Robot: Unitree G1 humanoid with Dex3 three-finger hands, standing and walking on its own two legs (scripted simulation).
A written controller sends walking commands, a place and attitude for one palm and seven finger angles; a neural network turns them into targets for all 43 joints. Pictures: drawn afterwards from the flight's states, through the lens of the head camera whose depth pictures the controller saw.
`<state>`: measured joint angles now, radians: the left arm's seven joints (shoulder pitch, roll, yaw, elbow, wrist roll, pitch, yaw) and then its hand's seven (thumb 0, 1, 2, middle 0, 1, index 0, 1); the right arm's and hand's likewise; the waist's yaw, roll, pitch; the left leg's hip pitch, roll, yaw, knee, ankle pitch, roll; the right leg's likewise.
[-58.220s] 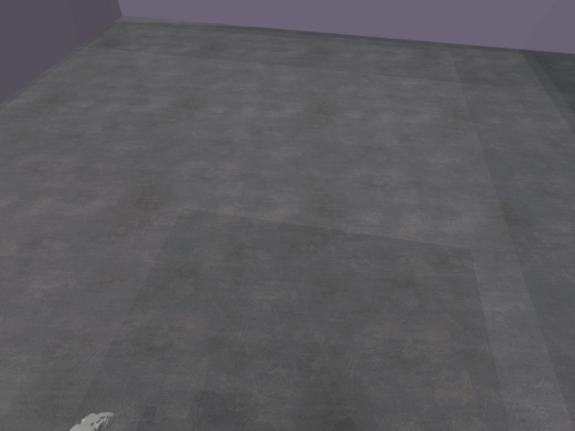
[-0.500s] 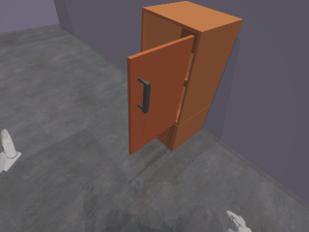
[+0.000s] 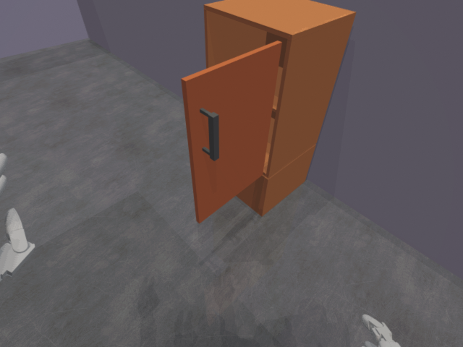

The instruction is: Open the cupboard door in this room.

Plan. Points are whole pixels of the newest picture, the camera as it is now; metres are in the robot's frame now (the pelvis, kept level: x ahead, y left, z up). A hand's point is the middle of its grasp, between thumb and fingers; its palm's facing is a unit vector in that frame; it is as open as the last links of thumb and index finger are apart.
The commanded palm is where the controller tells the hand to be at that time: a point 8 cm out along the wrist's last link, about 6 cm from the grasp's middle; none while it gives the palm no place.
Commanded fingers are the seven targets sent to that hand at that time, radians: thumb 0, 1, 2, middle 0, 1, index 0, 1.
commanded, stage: stop stepping back and stand still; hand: left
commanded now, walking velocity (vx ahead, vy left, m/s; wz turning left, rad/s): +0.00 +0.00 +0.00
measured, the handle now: (209, 134) +0.67 +0.10 -0.01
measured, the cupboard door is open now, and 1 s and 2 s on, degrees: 92 92 92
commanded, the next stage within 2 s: let the arm hang, fingers relaxed in 0.12 s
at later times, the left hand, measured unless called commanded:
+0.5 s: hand out of the picture +0.07 +0.18 -0.15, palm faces +0.01 -0.98 -0.20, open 7.4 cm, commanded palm none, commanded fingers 0.00 0.90 0.90 -0.20 -0.30 -0.20 -0.30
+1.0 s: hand out of the picture -0.01 +0.20 -0.16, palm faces +0.06 -0.97 -0.24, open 7.4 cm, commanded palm none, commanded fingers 0.00 0.90 0.90 -0.20 -0.30 -0.20 -0.30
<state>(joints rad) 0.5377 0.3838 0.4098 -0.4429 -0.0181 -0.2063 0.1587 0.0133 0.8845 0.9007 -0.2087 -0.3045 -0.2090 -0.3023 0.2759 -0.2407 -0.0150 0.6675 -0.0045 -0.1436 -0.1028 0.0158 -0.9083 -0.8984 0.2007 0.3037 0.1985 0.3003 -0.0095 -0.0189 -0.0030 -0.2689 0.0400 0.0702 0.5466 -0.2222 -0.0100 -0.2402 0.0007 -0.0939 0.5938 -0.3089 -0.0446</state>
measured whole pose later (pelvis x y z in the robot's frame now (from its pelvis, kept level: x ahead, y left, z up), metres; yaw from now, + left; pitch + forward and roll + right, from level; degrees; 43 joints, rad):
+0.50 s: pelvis +0.00 +0.00 +0.00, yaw +2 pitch -2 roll +1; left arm 0.24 0.17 -0.02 0.86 0.02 0.05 0.00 0.01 0.91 0.90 -0.20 -0.30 -0.20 -0.30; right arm 0.15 -0.25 0.01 0.92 -0.03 0.02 0.00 0.01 -0.91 -0.90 0.20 0.30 0.20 0.30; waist -0.02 0.01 0.06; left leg -0.29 0.01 0.04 0.53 -0.21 -0.01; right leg -0.25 -0.02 -0.12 0.58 -0.31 -0.05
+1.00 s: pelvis +0.00 +0.01 +0.01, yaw +2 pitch -2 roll +0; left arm 0.26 0.17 0.02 1.15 0.01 0.01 0.03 0.00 0.91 0.90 -0.20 -0.30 -0.20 -0.30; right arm 0.29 -0.14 0.00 1.14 -0.02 0.02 -0.02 0.01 -0.91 -0.90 0.20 0.30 0.20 0.30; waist -0.01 0.03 0.06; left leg -0.22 0.02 0.04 0.41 -0.15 0.00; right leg -0.17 0.00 -0.12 0.42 -0.22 -0.05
